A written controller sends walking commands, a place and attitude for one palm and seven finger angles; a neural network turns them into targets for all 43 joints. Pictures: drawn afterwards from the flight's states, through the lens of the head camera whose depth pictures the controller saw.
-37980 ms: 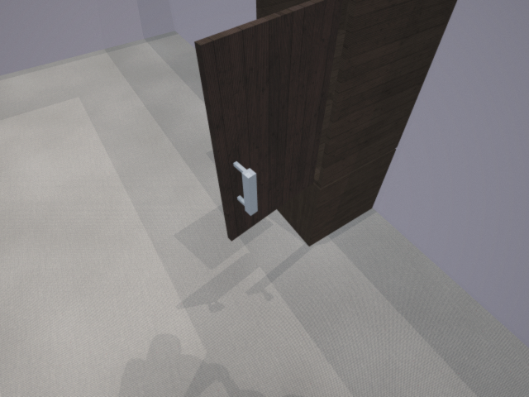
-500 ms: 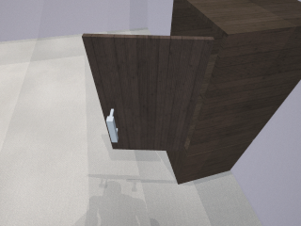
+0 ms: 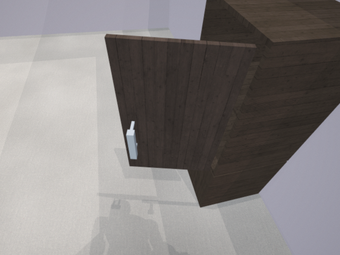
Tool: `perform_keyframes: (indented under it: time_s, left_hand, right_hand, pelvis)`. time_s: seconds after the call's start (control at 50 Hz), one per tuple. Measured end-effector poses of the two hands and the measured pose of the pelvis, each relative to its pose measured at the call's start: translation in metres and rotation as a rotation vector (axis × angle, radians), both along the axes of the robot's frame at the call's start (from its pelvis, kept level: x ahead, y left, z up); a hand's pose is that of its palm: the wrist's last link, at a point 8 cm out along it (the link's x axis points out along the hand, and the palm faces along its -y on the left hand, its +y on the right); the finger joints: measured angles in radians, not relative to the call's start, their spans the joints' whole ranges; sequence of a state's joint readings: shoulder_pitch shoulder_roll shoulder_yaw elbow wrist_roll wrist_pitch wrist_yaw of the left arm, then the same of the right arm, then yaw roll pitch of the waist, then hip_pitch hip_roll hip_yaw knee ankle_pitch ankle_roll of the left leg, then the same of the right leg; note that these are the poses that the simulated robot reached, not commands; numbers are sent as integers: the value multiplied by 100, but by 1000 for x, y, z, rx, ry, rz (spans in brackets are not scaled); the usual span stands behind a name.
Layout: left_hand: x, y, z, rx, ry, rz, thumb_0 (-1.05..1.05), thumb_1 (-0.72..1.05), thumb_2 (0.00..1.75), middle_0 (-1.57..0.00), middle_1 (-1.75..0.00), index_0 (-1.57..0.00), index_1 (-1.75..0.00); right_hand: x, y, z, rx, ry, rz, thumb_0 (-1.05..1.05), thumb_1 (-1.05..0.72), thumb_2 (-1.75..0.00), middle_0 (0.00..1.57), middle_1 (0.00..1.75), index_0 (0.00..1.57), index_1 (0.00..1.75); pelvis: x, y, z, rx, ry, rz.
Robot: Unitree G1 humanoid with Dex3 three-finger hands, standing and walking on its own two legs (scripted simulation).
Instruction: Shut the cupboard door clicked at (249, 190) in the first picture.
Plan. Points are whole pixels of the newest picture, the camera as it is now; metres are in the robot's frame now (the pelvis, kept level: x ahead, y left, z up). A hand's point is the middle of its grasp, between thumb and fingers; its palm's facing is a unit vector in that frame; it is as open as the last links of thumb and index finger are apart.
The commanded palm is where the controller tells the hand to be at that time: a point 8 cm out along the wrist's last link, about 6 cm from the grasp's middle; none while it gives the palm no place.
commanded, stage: look again from close up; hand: left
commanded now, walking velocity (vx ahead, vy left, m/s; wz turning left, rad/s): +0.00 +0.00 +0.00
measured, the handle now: (133, 140) +0.50 +0.16 -0.12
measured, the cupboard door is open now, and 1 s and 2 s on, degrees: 74 74 74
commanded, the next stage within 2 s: shuffle to correct the standing spot in 0.56 s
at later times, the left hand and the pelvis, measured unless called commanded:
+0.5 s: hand out of the picture -0.02 +0.18 -0.17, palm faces +0.00 -0.97 -0.24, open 7.4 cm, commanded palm none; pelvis -0.02 -0.01 -0.01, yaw -1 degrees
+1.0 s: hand out of the picture -0.01 +0.14 -0.19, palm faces +0.02 -0.99 -0.17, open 7.4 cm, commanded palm none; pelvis +0.02 -0.03 -0.02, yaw -1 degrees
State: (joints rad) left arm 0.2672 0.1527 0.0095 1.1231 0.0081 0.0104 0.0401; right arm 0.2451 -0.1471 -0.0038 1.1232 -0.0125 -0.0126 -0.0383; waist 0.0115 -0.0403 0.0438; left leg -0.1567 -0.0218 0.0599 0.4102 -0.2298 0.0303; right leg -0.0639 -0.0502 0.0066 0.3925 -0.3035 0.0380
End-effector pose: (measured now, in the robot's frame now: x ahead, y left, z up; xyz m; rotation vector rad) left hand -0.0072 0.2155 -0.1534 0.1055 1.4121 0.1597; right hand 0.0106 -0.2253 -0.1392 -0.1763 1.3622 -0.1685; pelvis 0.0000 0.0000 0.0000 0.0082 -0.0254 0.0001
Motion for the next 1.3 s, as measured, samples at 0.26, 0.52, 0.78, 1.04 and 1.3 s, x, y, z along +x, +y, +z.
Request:
perform_keyframes:
  time_s: [0.26,0.52,0.78,1.04,1.3]
  left_hand:
    - [-14,11,6,62,-32,-30,0,90,90,-20,-30,-20,-30]
    - [-15,7,12,75,-46,-63,0,90,90,-20,-30,-20,-30]
    - [-12,-14,3,30,-34,-57,0,90,90,-20,-30,-20,-30]
    - [-4,-26,-12,-1,77,-22,0,90,90,-20,-30,-20,-30]
    - [43,-42,-3,37,42,-16,0,90,90,-20,-30,-20,-30]
  right_hand:
    - [-9,0,-18,38,-44,26,1,-92,-90,20,30,20,30]
    - [-19,-11,-15,56,-48,17,1,-92,-90,20,30,20,30]
    - [-20,-29,-10,23,-13,14,0,-91,-90,20,30,20,30]
    - [4,-26,-19,32,38,-16,0,-91,-90,20,30,20,30]
    - [71,-47,-17,4,25,-15,1,-92,-90,20,30,20,30]
  pelvis:
    - [-16,3,-9,-14,1,7]
    - [-25,-10,-6,8,6,-12]
    - [-18,-23,-6,5,9,-14]
    - [30,-31,-18,9,43,-22]
    - [60,-43,-13,6,48,-17]
